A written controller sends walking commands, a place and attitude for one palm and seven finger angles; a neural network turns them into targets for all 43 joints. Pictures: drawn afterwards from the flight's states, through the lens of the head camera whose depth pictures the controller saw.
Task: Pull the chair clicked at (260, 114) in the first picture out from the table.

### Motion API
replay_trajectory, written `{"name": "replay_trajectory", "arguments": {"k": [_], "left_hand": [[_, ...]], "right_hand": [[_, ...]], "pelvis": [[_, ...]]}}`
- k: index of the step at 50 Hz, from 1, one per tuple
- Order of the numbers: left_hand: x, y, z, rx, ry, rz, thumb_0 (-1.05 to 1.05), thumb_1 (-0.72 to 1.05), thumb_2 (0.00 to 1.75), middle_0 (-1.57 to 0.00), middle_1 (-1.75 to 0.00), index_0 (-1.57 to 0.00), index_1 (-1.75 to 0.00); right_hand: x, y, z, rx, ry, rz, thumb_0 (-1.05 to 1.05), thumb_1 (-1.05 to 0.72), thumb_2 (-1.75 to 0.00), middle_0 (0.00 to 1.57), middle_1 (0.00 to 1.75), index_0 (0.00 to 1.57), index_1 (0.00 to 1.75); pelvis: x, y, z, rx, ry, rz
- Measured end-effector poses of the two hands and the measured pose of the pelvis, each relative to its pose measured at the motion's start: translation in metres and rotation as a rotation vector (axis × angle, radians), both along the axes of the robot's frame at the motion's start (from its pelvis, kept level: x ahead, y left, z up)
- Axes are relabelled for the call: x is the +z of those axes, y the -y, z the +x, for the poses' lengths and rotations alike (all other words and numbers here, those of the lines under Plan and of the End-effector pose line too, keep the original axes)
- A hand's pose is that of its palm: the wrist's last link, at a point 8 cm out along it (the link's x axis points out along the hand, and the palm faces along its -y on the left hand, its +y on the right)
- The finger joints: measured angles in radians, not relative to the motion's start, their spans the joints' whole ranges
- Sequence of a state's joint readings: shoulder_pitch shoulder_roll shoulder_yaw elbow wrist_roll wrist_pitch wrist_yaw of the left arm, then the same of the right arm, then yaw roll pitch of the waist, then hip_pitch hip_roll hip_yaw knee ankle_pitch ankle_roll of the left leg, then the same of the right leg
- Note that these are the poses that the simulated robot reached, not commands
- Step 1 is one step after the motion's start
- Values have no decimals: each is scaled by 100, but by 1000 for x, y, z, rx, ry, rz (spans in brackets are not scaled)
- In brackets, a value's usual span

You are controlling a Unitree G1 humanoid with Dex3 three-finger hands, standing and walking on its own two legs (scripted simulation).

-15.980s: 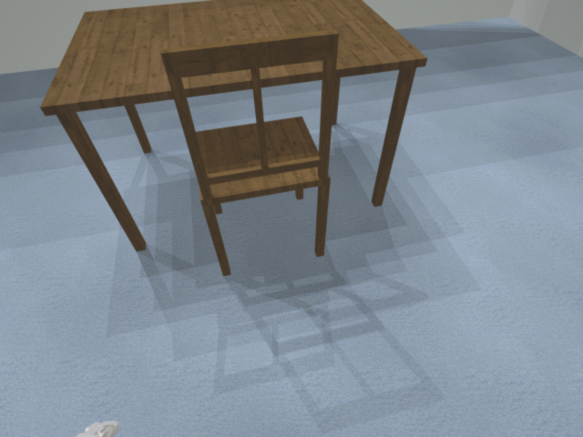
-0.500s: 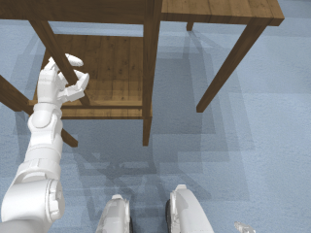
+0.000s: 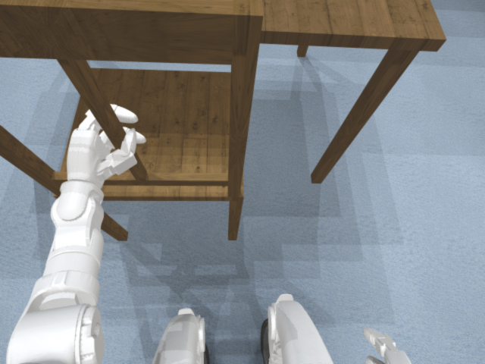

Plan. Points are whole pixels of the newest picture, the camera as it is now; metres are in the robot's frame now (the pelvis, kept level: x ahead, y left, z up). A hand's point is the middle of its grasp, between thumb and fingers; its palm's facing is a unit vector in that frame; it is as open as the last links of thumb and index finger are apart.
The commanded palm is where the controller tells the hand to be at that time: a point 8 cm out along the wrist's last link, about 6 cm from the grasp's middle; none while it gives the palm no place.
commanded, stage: hook a spindle and tug to test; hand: left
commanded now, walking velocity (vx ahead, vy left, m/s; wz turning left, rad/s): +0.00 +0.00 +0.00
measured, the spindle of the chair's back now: (116, 133) +0.47 +0.19 +0.03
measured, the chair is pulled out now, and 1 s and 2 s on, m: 0.02 0.11 0.25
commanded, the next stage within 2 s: step backward, pulling the chair out in 0.16 s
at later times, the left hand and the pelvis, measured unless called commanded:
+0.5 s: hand (133, 157) +0.43 +0.16 +0.04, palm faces +0.10 -0.99 -0.09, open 5.2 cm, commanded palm +0.41 +0.20 +0.03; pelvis +0.01 +0.01 +0.08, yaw +1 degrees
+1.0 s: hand (155, 192) +0.37 +0.12 +0.04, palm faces +0.01 -0.99 -0.16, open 5.1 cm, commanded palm +0.36 +0.17 +0.04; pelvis -0.02 +0.00 +0.09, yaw -2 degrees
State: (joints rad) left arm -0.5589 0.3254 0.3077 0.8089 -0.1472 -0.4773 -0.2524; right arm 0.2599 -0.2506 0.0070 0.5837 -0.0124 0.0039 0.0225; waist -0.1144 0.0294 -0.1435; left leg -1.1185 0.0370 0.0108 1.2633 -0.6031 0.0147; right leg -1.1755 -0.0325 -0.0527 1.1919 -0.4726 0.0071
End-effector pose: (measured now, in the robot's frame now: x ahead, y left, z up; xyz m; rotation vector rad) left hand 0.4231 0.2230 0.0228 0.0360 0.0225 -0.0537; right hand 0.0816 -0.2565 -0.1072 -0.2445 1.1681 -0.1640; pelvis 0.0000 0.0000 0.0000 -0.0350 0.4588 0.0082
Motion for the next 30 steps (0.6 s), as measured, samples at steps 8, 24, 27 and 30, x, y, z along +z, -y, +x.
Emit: {"name": "replay_trajectory", "arguments": {"k": [8, 24, 27, 30], "left_hand": [[0, 0, -10, 0, -1, 0, 0, 75, 82, -45, -143, -41, -145], [25, 14, -21, 178, -343, 45, 4, 74, 82, -35, -116, -45, -145], [28, 19, -23, 156, -393, 70, 4, 74, 81, -35, -113, -46, -145], [30, 23, -24, 113, -427, 105, 4, 74, 81, -36, -114, -48, -145]], "right_hand": [[1, -1, 4, 5, 21, 4, 0, -91, -90, 20, 30, 20, 30], [65, -18, -5, -105, -47, -19, 0, -91, -90, 20, 30, 20, 30], [81, -14, -9, -113, -58, -51, 0, -91, -90, 20, 30, 20, 30], [90, -8, -15, -130, -66, -83, 0, -91, -90, 20, 30, 20, 30]], "pelvis": [[1, 0, 0, 0, 5, 2], [72, -8, 10, 8, 161, 14], [84, -10, 14, 7, 183, 7], [90, -13, 15, 4, 204, 0]]}}
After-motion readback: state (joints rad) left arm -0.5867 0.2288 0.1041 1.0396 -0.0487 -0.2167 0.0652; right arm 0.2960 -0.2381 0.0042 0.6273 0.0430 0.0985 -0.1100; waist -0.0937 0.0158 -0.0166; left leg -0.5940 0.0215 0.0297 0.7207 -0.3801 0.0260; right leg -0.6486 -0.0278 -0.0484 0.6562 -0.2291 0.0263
